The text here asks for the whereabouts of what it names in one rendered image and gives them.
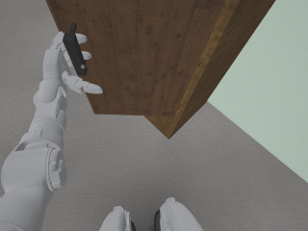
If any cupboard door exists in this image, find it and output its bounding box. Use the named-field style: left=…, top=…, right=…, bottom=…
left=45, top=0, right=226, bottom=116

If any robot thigh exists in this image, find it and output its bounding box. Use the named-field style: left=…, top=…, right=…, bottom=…
left=99, top=210, right=132, bottom=231
left=160, top=201, right=204, bottom=231

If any left robot upper arm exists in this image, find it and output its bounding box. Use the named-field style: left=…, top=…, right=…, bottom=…
left=0, top=147, right=67, bottom=231

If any left robot thigh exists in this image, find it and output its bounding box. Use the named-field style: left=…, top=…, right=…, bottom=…
left=99, top=210, right=132, bottom=231

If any right robot thigh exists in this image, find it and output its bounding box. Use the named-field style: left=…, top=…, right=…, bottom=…
left=160, top=201, right=204, bottom=231

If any robot left hand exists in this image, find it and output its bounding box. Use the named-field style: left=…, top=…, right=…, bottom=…
left=42, top=31, right=103, bottom=94

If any left robot forearm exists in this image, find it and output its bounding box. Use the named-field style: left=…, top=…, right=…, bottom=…
left=1, top=79, right=68, bottom=191

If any handle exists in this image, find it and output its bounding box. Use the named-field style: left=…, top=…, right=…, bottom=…
left=63, top=22, right=88, bottom=76

